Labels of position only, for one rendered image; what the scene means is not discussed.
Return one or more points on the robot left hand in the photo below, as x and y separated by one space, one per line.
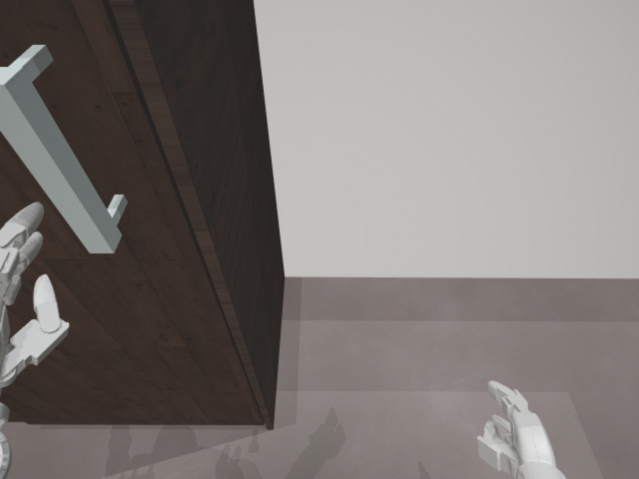
19 245

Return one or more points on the wardrobe door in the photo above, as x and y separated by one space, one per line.
148 341

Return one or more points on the handle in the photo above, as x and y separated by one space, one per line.
28 126

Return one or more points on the robot right hand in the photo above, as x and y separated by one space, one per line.
523 440

